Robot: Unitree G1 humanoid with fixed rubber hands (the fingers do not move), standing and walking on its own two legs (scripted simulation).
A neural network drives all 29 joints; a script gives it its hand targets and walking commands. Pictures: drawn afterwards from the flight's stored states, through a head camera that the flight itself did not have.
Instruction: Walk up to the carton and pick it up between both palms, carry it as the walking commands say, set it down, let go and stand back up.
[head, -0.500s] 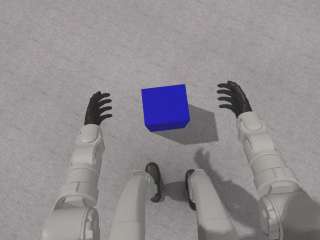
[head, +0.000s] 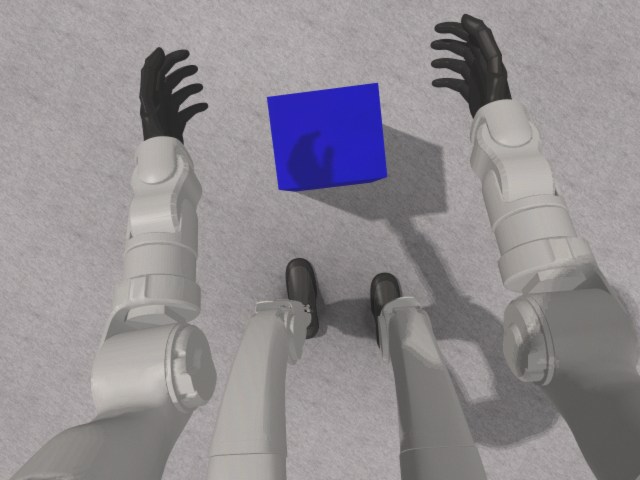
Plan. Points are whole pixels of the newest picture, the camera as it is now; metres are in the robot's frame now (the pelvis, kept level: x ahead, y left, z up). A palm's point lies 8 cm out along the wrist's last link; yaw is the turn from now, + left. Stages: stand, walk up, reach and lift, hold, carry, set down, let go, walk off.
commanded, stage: reach and lift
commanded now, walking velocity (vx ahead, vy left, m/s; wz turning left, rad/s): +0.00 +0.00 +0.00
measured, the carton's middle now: (328, 147) +0.48 +0.00 -0.53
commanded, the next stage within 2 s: none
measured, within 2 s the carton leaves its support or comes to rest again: neither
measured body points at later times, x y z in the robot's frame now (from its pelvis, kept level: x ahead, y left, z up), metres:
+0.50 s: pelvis -0.06 +0.00 -0.13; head +0.30 -0.01 +0.12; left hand +0.47 +0.19 -0.29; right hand +0.50 -0.16 -0.30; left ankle +0.09 +0.09 -0.64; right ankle +0.04 -0.12 -0.64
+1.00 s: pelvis -0.09 -0.01 -0.25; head +0.30 +0.00 -0.03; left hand +0.47 +0.18 -0.43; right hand +0.50 -0.16 -0.43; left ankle +0.09 +0.09 -0.64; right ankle +0.04 -0.12 -0.64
